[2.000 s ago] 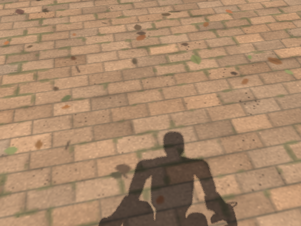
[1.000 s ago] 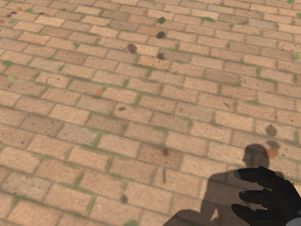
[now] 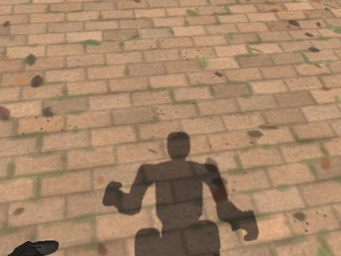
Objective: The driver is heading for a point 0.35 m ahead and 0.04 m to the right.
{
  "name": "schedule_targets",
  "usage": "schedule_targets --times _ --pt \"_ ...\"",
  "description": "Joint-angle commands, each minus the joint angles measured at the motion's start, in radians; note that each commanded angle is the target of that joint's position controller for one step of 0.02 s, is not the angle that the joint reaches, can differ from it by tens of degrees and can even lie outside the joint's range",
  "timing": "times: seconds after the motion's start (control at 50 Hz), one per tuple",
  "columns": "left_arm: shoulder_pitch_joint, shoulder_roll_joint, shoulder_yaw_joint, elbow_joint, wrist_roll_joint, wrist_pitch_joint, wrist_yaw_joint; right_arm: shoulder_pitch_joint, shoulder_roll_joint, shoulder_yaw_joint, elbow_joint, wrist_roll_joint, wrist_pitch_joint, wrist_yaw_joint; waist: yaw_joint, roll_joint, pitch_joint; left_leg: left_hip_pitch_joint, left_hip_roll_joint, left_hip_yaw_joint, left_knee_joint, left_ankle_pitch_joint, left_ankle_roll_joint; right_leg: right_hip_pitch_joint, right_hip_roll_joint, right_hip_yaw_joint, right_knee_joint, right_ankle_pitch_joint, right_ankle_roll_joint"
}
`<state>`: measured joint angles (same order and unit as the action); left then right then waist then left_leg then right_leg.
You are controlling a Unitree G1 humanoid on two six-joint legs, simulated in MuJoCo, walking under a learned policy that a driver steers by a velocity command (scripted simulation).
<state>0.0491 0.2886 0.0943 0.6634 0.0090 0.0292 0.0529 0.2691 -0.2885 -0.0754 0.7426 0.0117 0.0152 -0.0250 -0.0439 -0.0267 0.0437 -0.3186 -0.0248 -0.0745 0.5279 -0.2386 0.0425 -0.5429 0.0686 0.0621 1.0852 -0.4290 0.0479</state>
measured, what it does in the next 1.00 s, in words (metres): steps on the spot: right foot, then left foot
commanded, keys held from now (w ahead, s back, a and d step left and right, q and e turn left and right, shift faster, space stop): q+shift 0.04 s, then shift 0.50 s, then e+shift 0.46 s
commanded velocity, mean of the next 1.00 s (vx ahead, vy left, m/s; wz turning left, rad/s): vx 0.00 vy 0.00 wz -0.04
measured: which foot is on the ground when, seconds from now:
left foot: down 0.00-0.28, up 0.30-0.54, down 0.56-0.90, up 0.92-1.00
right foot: up 0.00-0.26, down 0.28-0.66, up 0.68-0.88, down 0.90-1.00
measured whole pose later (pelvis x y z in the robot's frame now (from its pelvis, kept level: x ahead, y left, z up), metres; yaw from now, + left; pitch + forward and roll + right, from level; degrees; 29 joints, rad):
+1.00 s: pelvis +0.00 -0.06 -0.02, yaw -6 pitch +2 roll +2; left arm 0.22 0.32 0.09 0.64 0.00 0.02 -0.02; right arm 0.10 -0.30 -0.09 0.67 -0.01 0.02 -0.05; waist 0.02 0.05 0.07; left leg -0.47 0.03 -0.04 1.15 -0.55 -0.05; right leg -0.40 0.04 -0.01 0.68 -0.32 -0.08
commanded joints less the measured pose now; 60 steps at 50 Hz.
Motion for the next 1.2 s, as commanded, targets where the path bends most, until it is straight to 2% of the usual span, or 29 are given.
schedule_targets --times 0.02,0.08,0.18,0.24,0.26,0.28,0.3,0.32,0.34,0.38,0.46,0.54,0.58,0.6,0.64,0.7,0.74,0.78,0.88,0.9,0.92,0.94,0.96,1.0,1.02,1.08,1.16,1.18,1.2 --pt "-0.053 0.03 0.011 -0.079 -0.009 -0.03 -0.006 -0.074 -0.164 -0.05 -0.111 0.011 -0.001 -0.026 0.038 0.133 -0.154 0.237 0.189 -0.319 -0.155 0.365 0.152 -0.105 0.002 0.046 -0.08 0.066 0.022" --pt "-0.047 0.027 0.004 -0.061 -0.016 -0.04 -0.018 -0.068 -0.174 -0.06 -0.13 0.008 0.013 -0.035 0.023 0.159 -0.187 0.26 0.182 -0.323 -0.133 0.32 0.143 -0.037 0.0 0.043 -0.252 0.097 0.033" --pt "-0.009 0.062 0.007 -0.043 -0.023 -0.046 -0.04 -0.082 -0.167 -0.05 -0.146 -0.004 0.028 -0.013 0.002 0.216 -0.171 0.171 0.19 -0.379 -0.116 0.343 0.162 0.132 -0.018 0.01 -0.402 0.067 0.016" --pt "0.054 0.06 0.008 -0.022 -0.018 -0.06 -0.052 -0.127 -0.155 -0.038 -0.156 0.008 0.034 -0.01 0.042 0.201 -0.147 0.127 0.152 -0.385 -0.076 0.295 0.126 0.266 -0.028 -0.016 -0.655 0.223 -0.022" --pt "0.065 0.075 0.012 -0.017 -0.008 -0.063 -0.053 -0.112 -0.137 -0.031 -0.156 0.006 0.033 -0.011 0.039 0.169 -0.143 0.081 0.117 -0.368 -0.053 0.184 0.088 0.342 -0.072 0.02 -0.715 0.313 -0.045" --pt "0.068 0.13 0.018 -0.034 0.014 -0.064 -0.049 -0.075 -0.096 -0.017 -0.159 -0.015 0.026 -0.01 0.009 0.008 -0.155 0.003 0.034 -0.273 0.081 -0.017 0.032 0.415 -0.234 0.186 -0.752 0.451 -0.101" --pt "0.046 0.167 0.02 -0.029 0.04 -0.062 -0.049 -0.063 -0.098 -0.019 -0.176 -0.012 0.015 -0.008 -0.031 -0.191 -0.104 -0.116 -0.087 -0.14 0.179 -0.294 -0.025 0.383 -0.375 0.357 -0.771 0.612 -0.25" --pt "0.037 0.118 0.011 -0.036 0.038 -0.069 -0.048 -0.092 -0.156 -0.034 -0.174 -0.025 0.005 -0.009 0.006 -0.188 -0.105 -0.121 -0.04 -0.117 0.349 -0.385 -0.077 0.333 -0.445 0.431 -0.787 0.585 -0.348" --pt "0.033 0.102 0.005 -0.035 0.025 -0.072 -0.044 -0.11 -0.194 -0.05 -0.163 -0.013 0.005 -0.009 0.02 -0.137 -0.093 -0.141 -0.034 -0.116 0.46 -0.36 -0.098 0.34 -0.409 0.388 -0.78 0.552 -0.343" --pt "0.019 0.1 0.002 -0.025 -0.003 -0.07 -0.037 -0.107 -0.156 -0.048 -0.142 -0.011 0.017 -0.012 0.018 -0.097 -0.084 -0.179 -0.022 -0.119 0.527 -0.295 -0.128 0.373 -0.335 0.287 -0.753 0.517 -0.282" --pt "0.041 0.078 -0.008 0.002 -0.004 -0.047 -0.036 -0.137 -0.032 -0.001 -0.138 -0.006 0.015 0.001 0.041 -0.139 -0.114 -0.056 0.019 0.004 0.254 -0.238 -0.146 0.399 -0.232 0.131 -0.703 0.646 -0.24" --pt "0.098 0.086 -0.013 0.027 -0.017 -0.032 -0.037 -0.099 -0.049 -0.005 -0.101 0.0 0.013 0.005 0.036 -0.143 -0.13 0.129 0.007 0.055 -0.163 0.047 -0.114 0.407 -0.226 0.139 -0.664 0.625 -0.218" --pt "0.136 0.072 -0.024 0.038 -0.004 -0.054 -0.052 -0.089 -0.127 -0.017 -0.114 -0.03 0.014 -0.008 0.057 -0.023 -0.141 0.321 0.119 -0.051 -0.14 0.323 -0.056 0.256 -0.184 0.137 -0.644 0.477 -0.13" --pt "0.13 0.078 -0.019 0.023 -0.014 -0.064 -0.058 -0.083 -0.188 -0.042 -0.092 -0.03 0.019 -0.011 0.079 0.145 -0.134 0.272 0.14 -0.045 -0.074 0.249 0.004 0.217 -0.099 0.048 -0.626 0.296 -0.086" --pt "0.035 0.117 -0.008 0.001 -0.029 -0.058 -0.057 -0.07 -0.154 -0.044 -0.1 -0.032 0.019 -0.012 0.019 0.162 -0.078 0.21 0.179 -0.092 -0.132 0.097 0.053 0.146 -0.051 0.004 -0.496 0.218 -0.051" --pt "0.067 0.098 0.004 -0.017 -0.037 -0.026 -0.051 -0.073 -0.146 -0.047 -0.111 -0.029 0.007 -0.036 0.022 0.269 -0.05 0.187 0.343 -0.186 -0.171 0.247 0.144 0.031 -0.059 -0.043 -0.248 -0.018 -0.049" --pt "0.061 0.09 0.013 -0.038 -0.038 -0.007 -0.056 -0.097 -0.135 -0.043 -0.125 -0.032 -0.007 -0.046 0.026 0.22 -0.038 0.191 0.423 -0.189 -0.179 0.413 0.192 -0.055 -0.121 -0.027 -0.046 -0.169 -0.033" --pt "0.083 0.07 0.007 -0.041 -0.037 0.014 -0.063 -0.164 -0.15 -0.052 -0.13 -0.014 -0.016 -0.043 0.052 0.177 -0.041 0.167 0.374 -0.073 -0.166 0.401 0.143 -0.011 -0.162 -0.039 -0.107 -0.087 -0.022" --pt "0.188 0.094 0.029 -0.041 -0.044 0.033 -0.091 -0.181 -0.149 -0.059 -0.125 0.011 -0.004 -0.023 0.082 0.141 -0.112 0.106 0.309 0.134 0.015 0.294 0.053 0.267 -0.075 -0.181 -0.434 0.161 -0.057" --pt "0.242 0.13 0.05 -0.029 -0.036 0.032 -0.079 -0.124 -0.111 -0.052 -0.106 0.012 -0.007 -0.014 0.09 0.031 -0.119 0.028 0.25 0.198 0.192 0.156 -0.001 0.383 -0.048 -0.118 -0.556 0.256 -0.098" --pt "0.271 0.274 0.083 -0.056 -0.032 0.02 -0.058 -0.121 -0.053 -0.034 -0.136 -0.031 -0.005 -0.01 0.079 -0.278 -0.079 -0.291 0.112 0.245 0.536 -0.327 -0.106 0.533 -0.268 0.301 -0.678 0.652 -0.223" --pt "0.273 0.327 0.077 -0.094 0.015 -0.016 -0.072 -0.213 -0.046 -0.023 -0.204 -0.036 -0.013 -0.017 0.098 -0.326 -0.184 -0.429 -0.014 0.035 0.744 -0.502 -0.121 0.519 -0.442 0.651 -0.749 0.71 -0.433" --pt "0.255 0.282 0.064 -0.103 0.022 -0.042 -0.08 -0.249 -0.095 -0.032 -0.204 -0.018 -0.019 -0.021 0.116 -0.175 -0.193 -0.452 0.009 -0.04 0.808 -0.446 -0.104 0.535 -0.431 0.597 -0.767 0.596 -0.434" --pt "0.177 0.225 0.047 -0.101 -0.019 -0.049 -0.058 -0.237 -0.118 -0.041 -0.174 -0.024 -0.027 -0.033 0.067 -0.044 -0.135 -0.447 0.047 -0.06 0.732 -0.261 -0.079 0.484 -0.328 0.448 -0.74 0.463 -0.318" --pt "0.131 0.207 0.038 -0.111 -0.034 -0.038 -0.045 -0.231 -0.13 -0.047 -0.17 -0.029 -0.027 -0.036 0.045 -0.051 -0.125 -0.41 0.053 -0.064 0.67 -0.2 -0.082 0.444 -0.293 0.398 -0.737 0.458 -0.284" --pt "0.113 0.165 0.014 -0.126 -0.015 -0.021 -0.016 -0.165 -0.105 -0.04 -0.12 -0.016 -0.018 -0.018 0.033 -0.057 -0.18 -0.313 0.034 -0.014 0.656 -0.092 -0.111 0.427 -0.261 0.282 -0.723 0.587 -0.265" --pt "0.109 0.062 -0.035 -0.094 0.008 -0.026 -0.012 -0.14 -0.047 -0.012 -0.086 -0.009 0.0 -0.011 0.043 -0.055 -0.179 -0.196 0.086 0.005 0.483 -0.022 -0.14 0.4 -0.233 0.16 -0.741 0.543 -0.249" --pt "0.145 0.059 -0.036 -0.072 0.01 -0.028 -0.016 -0.12 -0.041 -0.006 -0.074 -0.007 -0.001 -0.002 0.059 -0.076 -0.186 -0.169 0.094 0.032 0.421 0.004 -0.139 0.397 -0.218 0.148 -0.793 0.266 -0.243" --pt "0.187 0.146 -0.009 -0.061 0.004 -0.031 -0.023 -0.148 -0.073 -0.01 -0.089 0.007 -0.005 0.005 0.101 -0.141 -0.136 -0.229 0.076 0.072 0.425 -0.003 -0.131 0.406 -0.247 0.212 -0.86 0.016 -0.261"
